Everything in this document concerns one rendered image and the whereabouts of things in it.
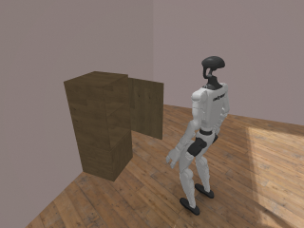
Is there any robot head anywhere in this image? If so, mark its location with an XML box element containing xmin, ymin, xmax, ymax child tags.
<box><xmin>201</xmin><ymin>56</ymin><xmax>225</xmax><ymax>90</ymax></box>

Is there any robot left forearm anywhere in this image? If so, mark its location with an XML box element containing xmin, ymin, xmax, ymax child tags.
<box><xmin>175</xmin><ymin>121</ymin><xmax>197</xmax><ymax>153</ymax></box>

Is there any left robot hand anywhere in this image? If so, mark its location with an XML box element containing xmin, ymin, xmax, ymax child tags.
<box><xmin>166</xmin><ymin>148</ymin><xmax>181</xmax><ymax>169</ymax></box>

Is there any robot right forearm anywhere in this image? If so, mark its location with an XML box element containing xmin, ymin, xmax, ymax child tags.
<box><xmin>215</xmin><ymin>111</ymin><xmax>229</xmax><ymax>128</ymax></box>

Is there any robot left upper arm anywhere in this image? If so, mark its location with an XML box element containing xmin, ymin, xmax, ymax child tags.
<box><xmin>191</xmin><ymin>89</ymin><xmax>207</xmax><ymax>131</ymax></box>

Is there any robot right upper arm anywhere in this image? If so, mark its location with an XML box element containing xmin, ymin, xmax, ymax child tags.
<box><xmin>219</xmin><ymin>83</ymin><xmax>230</xmax><ymax>114</ymax></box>

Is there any right robot hand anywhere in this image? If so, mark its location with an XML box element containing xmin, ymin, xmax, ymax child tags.
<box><xmin>212</xmin><ymin>126</ymin><xmax>220</xmax><ymax>135</ymax></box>

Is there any cupboard door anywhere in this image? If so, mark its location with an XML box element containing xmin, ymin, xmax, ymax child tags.
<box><xmin>127</xmin><ymin>77</ymin><xmax>164</xmax><ymax>140</ymax></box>

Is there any humanoid robot torso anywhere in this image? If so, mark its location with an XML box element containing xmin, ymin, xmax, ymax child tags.
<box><xmin>195</xmin><ymin>81</ymin><xmax>225</xmax><ymax>149</ymax></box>

